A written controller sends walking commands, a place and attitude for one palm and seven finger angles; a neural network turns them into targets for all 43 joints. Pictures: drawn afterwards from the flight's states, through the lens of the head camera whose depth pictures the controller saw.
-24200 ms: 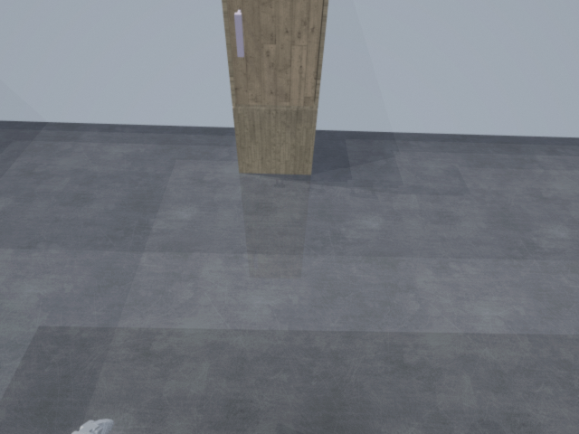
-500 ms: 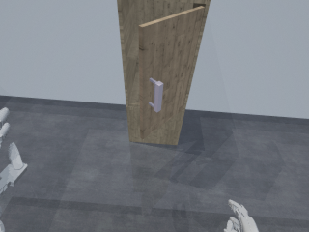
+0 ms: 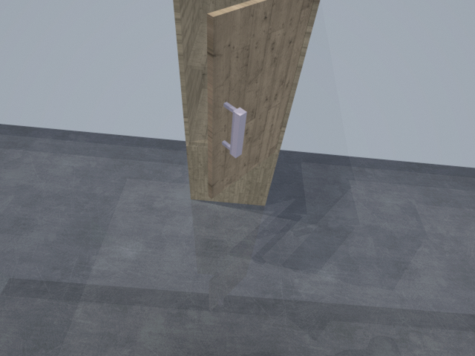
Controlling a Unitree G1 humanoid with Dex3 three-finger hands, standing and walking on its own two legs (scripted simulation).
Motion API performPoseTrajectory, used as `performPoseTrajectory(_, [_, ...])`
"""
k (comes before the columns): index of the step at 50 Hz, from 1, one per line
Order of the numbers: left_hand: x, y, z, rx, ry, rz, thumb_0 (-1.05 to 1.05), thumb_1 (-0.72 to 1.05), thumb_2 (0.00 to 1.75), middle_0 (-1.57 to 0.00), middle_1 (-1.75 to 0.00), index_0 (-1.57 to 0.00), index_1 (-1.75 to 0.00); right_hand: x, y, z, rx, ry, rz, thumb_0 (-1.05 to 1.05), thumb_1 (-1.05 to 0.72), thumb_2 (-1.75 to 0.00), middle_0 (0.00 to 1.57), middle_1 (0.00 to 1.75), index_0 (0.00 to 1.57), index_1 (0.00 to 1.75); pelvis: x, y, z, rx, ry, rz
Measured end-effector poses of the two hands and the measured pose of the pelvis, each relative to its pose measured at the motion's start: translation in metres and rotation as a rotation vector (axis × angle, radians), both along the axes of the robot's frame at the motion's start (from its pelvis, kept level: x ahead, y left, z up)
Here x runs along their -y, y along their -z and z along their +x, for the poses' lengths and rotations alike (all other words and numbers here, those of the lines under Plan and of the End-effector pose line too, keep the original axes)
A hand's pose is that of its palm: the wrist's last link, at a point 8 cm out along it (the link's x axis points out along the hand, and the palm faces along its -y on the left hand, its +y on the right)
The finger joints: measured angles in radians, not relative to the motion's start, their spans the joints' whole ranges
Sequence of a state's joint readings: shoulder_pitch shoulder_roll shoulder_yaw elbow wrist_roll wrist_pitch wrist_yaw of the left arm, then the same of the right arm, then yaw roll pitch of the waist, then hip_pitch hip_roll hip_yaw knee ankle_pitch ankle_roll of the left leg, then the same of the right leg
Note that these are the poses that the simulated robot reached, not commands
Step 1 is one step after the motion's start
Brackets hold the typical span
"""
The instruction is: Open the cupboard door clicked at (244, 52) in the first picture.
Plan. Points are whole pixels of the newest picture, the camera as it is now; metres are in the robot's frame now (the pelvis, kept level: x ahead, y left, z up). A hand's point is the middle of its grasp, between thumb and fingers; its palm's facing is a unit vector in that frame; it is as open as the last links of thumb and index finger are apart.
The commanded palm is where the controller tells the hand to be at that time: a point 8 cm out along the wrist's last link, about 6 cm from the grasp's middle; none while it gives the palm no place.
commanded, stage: let the arm hang, fingers relaxed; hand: left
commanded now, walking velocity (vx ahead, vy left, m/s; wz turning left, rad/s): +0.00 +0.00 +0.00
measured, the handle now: (232, 130) +0.65 +0.04 -0.04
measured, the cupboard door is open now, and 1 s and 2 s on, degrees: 48 48 48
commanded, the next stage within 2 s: look to check the result in 0.70 s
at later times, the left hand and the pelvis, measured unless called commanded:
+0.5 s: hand out of the picture +0.03 +0.18 -0.17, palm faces +0.03 -0.97 -0.23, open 7.4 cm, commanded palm none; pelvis +0.02 -0.01 +0.00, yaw +0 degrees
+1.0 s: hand out of the picture +0.02 +0.17 -0.17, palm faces +0.04 -0.98 -0.21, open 7.4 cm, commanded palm none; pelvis +0.04 -0.02 +0.00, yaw +0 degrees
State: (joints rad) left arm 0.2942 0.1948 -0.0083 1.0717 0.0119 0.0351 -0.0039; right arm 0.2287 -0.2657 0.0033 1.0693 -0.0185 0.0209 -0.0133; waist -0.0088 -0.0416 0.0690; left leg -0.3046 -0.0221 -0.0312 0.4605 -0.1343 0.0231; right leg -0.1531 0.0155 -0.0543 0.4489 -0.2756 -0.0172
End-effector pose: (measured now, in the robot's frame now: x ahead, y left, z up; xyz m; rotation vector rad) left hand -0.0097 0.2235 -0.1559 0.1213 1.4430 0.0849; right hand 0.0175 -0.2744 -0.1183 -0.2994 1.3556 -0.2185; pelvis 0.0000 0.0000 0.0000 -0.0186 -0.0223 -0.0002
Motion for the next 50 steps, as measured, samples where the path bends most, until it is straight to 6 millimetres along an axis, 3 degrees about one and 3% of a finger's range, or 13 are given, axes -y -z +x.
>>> performPoseTrajectory(5, [-0.008,-0.008,-0.044,-0.121,-0.053,0.039,0.01,0.93,0.90,-0.21,-0.30,-0.20,-0.30,-0.013,0.009,-0.023,-0.088,0.026,0.038,0.01,-0.91,-0.90,0.20,0.30,0.20,0.30,0.002,-0.002,0.003,0.003,-0.006,-0.002])
performPoseTrajectory(9, [-0.017,-0.016,-0.053,-0.146,-0.067,0.082,0.01,0.92,0.90,-0.20,-0.30,-0.20,-0.30,-0.027,0.017,-0.024,-0.092,0.036,0.085,0.00,-0.91,-0.90,0.20,0.30,0.20,0.30,0.003,-0.002,0.005,0.008,-0.005,0.000])
performPoseTrajectory(13, [-0.023,-0.021,-0.042,-0.116,-0.064,0.116,0.00,0.92,0.90,-0.20,-0.30,-0.20,-0.30,-0.039,0.025,-0.016,-0.069,0.037,0.130,0.00,-0.91,-0.90,0.20,0.30,0.20,0.30,0.003,-0.002,0.007,0.010,-0.003,0.006])
performPoseTrajectory(18, [-0.023,-0.022,-0.012,-0.033,-0.051,0.130,0.00,0.91,0.90,-0.20,-0.30,-0.20,-0.30,-0.047,0.030,0.000,-0.023,0.034,0.164,0.00,-0.91,-0.90,0.20,0.30,0.21,0.30,0.005,-0.002,0.011,0.012,0.000,0.012])
performPoseTrajectory(25, [-0.007,-0.019,0.035,0.081,-0.028,0.098,0.00,0.91,0.90,-0.20,-0.30,-0.19,-0.30,-0.040,0.027,0.013,0.011,0.035,0.151,0.00,-0.92,-0.90,0.20,0.30,0.21,0.30,0.007,-0.003,0.018,0.016,0.003,0.018])
performPoseTrajectory(31, [0.009,-0.015,0.057,0.122,-0.019,0.060,0.00,0.91,0.90,-0.20,-0.30,-0.20,-0.30,-0.034,0.024,0.016,0.013,0.041,0.134,0.00,-0.91,-0.90,0.20,0.30,0.20,0.30,0.010,-0.004,0.023,0.015,0.003,0.019])
performPoseTrajectory(37, [0.011,-0.014,0.055,0.098,-0.025,0.058,0.00,0.92,0.90,-0.20,-0.30,-0.20,-0.30,-0.032,0.022,0.012,-0.013,0.048,0.129,0.00,-0.91,-0.90,0.20,0.30,0.20,0.30,0.013,-0.004,0.028,0.011,0.003,0.019])
performPoseTrajectory(50, [0.009,-0.016,0.029,0.002,-0.051,0.079,0.00,0.91,0.90,-0.20,-0.30,-0.20,-0.30,-0.034,0.025,0.015,-0.044,0.049,0.140,0.00,-0.91,-0.90,0.20,0.30,0.20,0.30,0.015,-0.004,0.036,0.010,0.003,0.021])
